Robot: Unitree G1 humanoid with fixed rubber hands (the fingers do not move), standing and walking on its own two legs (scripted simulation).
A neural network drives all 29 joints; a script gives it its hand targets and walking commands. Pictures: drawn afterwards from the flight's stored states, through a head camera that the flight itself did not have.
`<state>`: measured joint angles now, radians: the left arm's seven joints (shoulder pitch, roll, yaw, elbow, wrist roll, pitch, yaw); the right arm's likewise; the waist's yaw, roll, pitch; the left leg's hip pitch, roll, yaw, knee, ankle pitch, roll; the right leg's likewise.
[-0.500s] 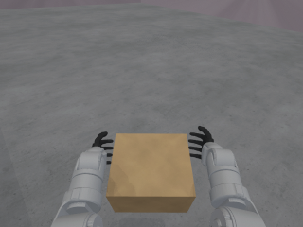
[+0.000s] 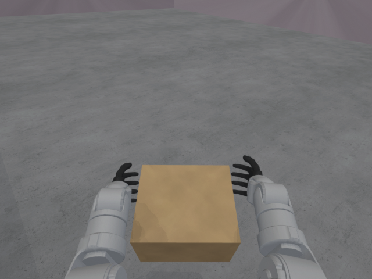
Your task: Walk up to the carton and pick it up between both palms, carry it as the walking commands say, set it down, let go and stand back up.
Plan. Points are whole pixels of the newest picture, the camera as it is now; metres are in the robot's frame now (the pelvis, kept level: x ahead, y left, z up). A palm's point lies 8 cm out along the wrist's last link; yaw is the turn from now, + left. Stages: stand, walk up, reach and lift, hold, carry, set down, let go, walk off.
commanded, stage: reach and lift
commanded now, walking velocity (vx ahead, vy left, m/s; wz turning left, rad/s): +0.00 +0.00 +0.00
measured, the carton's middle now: (185, 213) +0.32 +0.01 -0.02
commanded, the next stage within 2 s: hold in 0.06 s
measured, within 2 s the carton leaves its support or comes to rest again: neither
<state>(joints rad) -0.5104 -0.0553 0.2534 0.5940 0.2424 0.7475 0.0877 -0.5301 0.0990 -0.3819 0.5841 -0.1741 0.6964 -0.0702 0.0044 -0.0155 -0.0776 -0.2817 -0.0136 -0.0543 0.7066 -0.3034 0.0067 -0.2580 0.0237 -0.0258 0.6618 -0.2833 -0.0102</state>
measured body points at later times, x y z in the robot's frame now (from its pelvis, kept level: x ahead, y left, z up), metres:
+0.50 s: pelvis +0.00 +0.00 +0.00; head -0.09 +0.01 +0.44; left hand +0.32 +0.16 +0.06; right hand +0.33 -0.16 +0.08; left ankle +0.06 +0.11 -0.72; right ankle +0.05 -0.11 -0.72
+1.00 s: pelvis +0.00 -0.01 +0.00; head -0.06 -0.02 +0.45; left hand +0.32 +0.14 +0.11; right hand +0.33 -0.17 +0.11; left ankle +0.06 +0.11 -0.72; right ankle +0.05 -0.11 -0.72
